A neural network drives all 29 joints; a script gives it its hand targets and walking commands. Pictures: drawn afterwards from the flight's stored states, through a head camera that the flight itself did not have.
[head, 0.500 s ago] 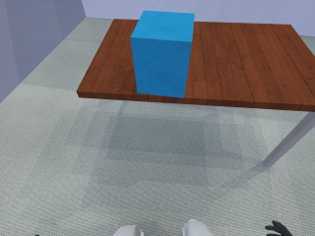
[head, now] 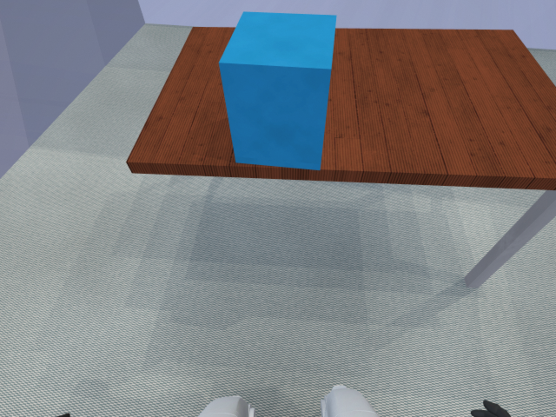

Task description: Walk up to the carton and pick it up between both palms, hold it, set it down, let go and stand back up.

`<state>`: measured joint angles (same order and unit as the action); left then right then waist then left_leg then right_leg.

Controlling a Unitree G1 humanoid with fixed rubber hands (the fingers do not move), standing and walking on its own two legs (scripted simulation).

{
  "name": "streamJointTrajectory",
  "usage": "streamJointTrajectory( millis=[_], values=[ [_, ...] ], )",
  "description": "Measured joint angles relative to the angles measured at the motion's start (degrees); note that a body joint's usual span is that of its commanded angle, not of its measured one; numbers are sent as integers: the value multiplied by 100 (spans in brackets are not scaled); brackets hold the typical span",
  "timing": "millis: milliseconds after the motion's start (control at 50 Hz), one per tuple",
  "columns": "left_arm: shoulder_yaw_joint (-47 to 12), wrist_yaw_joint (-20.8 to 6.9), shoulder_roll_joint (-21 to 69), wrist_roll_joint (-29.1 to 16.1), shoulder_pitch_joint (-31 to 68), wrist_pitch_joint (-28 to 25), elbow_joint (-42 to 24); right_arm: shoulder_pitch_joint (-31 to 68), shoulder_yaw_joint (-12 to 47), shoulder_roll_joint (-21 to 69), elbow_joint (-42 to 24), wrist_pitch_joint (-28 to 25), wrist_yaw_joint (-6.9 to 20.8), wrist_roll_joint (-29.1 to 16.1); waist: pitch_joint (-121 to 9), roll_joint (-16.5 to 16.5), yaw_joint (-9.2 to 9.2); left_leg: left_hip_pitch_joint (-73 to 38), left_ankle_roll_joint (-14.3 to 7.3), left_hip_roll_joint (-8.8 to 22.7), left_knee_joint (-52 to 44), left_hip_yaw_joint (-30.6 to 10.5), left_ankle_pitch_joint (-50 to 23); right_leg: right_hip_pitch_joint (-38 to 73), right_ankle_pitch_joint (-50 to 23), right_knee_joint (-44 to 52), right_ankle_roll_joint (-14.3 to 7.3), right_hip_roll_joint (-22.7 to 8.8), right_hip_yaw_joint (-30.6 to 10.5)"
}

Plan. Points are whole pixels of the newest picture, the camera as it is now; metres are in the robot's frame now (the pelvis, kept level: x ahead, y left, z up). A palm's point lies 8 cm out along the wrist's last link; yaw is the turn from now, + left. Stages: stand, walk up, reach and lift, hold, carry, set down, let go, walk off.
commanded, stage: walk up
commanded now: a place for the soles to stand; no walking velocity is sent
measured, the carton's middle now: (283, 93) +0.74 +0.01 +0.03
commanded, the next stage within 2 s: none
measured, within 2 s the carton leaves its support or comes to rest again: neither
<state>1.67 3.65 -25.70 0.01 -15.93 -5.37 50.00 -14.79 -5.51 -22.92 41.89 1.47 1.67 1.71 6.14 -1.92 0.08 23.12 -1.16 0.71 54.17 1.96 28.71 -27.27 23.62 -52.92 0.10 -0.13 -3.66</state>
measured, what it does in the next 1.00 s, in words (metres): stands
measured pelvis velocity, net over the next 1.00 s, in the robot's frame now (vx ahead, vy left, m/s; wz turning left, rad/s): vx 0.01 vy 0.03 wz -0.01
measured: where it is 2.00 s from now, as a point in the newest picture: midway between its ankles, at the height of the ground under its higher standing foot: outside the picture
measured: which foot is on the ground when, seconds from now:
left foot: down 0.00-1.00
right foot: down 0.00-1.00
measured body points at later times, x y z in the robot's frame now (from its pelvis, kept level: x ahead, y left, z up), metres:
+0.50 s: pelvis +0.01 +0.03 +0.00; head +0.04 +0.02 +0.45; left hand +0.09 +0.36 -0.10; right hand +0.12 -0.30 -0.10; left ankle +0.00 +0.16 -0.69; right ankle +0.05 -0.14 -0.69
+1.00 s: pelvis +0.01 +0.03 +0.01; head +0.04 +0.03 +0.45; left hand +0.11 +0.37 -0.09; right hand +0.08 -0.30 -0.09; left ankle +0.01 +0.16 -0.69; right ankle +0.07 -0.13 -0.67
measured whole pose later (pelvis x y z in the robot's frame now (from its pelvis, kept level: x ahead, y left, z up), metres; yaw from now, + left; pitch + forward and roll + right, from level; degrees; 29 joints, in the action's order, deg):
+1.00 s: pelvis +0.01 +0.03 +0.01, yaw +0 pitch -2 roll -1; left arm 1.6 1.5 -26.6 0.0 -12.9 -4.5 50.0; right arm -18.7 -5.5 -22.9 42.9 -2.5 1.5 1.2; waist 5.7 -0.9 0.1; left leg 21.4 0.4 1.2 51.8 -2.2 28.7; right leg -31.3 26.5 -58.1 -1.2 1.3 -5.4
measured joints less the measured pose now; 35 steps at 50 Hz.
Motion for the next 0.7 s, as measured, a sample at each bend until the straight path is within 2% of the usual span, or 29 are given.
streamJointTrajectory(
  millis=[40, 120, 160, 200, 220, 260, 360, 380, 440, 500, 540, 620, 680, 700],
  values=[
    [0, 0, 0, 0, -51, -77, 4, 86, 12, 0, 0, 13, -1, -11, 3, 10, -1, -1, 0, -4, 109, -23, 218, 20, 18, 0, 71, -1, -27],
    [0, 0, 0, 0, -92, -79, 4, 377, -14, -1, -1, 28, -1, -11, 15, -20, -1, 1, -8, -2, 223, -283, 725, 28, 41, 0, 31, -19, -89],
    [0, 0, 0, 0, -92, -75, 5, 485, -49, -1, 0, 28, -1, -11, 15, -75, -1, 1, -52, -3, 223, -435, 663, 28, 41, 0, 105, -35, -90],
    [0, 0, 1, 0, -75, -26, 6, 540, -69, -2, -2, 20, 0, -13, 14, -131, 2, -16, -93, -3, 36, -483, 201, 14, 40, 1, 179, -54, -88],
    [0, 0, 1, 0, -69, 26, 9, 547, -49, 0, 8, -6, 1, -13, 17, -130, 2, -20, 3, -6, 7, -465, 4, 15, 39, -1, 168, -62, -108],
    [-6, 0, 2, -1, -18, 124, 5, 440, -20, 0, 12, -92, 0, -13, 5, -131, 2, -22, 144, -6, 5, -461, 17, 12, 101, -6, -13, -43, -112],
    [-8, -1, 3, 0, 110, 88, 2, 163, 13, -1, 16, -121, 0, -13, 5, -11, 2, -22, 154, -6, 4, -440, 104, 11, 303, -4, -129, -25, -112],
    [-10, -8, 2, 0, 124, 55, 1, 129, 14, 0, 16, -121, 0, -13, 4, 15, 1, -22, 160, -5, 4, -437, 110, 20, 87, 56, -120, -26, -113],
    [-10, -9, 2, 0, 132, -62, 4, 139, 13, 0, 18, -121, -5, -70, 18, 63, 0, -22, 175, 3, 48, -442, 72, 54, 2, 77, 125, -33, -114],
    [-11, -9, 2, 0, 132, -59, 6, 283, 11, -1, 16, -120, -21, -75, 20, 76, 1, -22, 89, 2, 65, -419, 399, 71, 32, 78, 78, -37, -133],
    [-11, -9, 2, 0, 140, -6, 7, 369, 10, -1, 17, -125, -21, -75, 20, 69, 1, -22, 78, 3, 0, -385, -36, 73, 26, 77, 57, -43, -157],
    [-10, -9, 2, 0, 236, 134, 4, 281, 21, -1, 19, -178, -21, -74, 18, 62, 2, -26, 111, 4, -3, -399, 31, 73, 278, 59, -83, -7, -161],
    [-11, -11, 2, 0, 250, 108, 3, 189, 21, -1, 19, -178, -21, -74, 18, 58, 1, -27, 105, 11, -3, -404, 45, 71, 309, 57, -16, -6, -157],
    [-11, -11, 2, 0, 247, 85, 2, 178, 24, 0, 18, -178, -21, -74, 18, 57, 1, -26, 118, 11, -3, -405, 43, 73, 112, 99, -12, -6, -158]
  ],
)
